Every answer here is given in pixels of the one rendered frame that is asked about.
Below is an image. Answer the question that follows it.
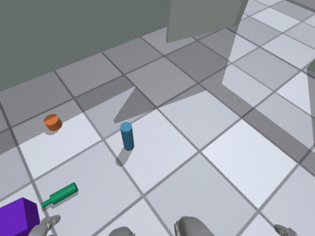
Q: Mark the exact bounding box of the left robot hand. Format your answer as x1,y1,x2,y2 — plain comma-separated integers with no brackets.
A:
28,215,61,236

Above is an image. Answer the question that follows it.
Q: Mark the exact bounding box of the right robot hand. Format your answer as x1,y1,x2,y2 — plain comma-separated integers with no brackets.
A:
274,224,298,236

